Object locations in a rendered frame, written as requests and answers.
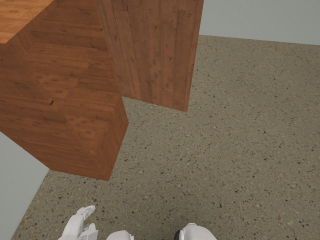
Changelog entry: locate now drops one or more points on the robot thigh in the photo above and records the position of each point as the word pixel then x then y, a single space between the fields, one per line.
pixel 120 235
pixel 195 232

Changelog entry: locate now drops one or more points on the robot right thigh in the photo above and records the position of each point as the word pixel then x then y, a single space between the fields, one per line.
pixel 195 232

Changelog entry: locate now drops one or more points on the cupboard door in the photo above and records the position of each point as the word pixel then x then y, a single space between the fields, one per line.
pixel 152 45

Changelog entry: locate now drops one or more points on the robot left thigh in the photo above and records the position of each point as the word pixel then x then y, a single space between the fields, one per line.
pixel 120 235

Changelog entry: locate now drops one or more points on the left robot hand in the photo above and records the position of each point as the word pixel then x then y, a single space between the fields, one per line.
pixel 75 225

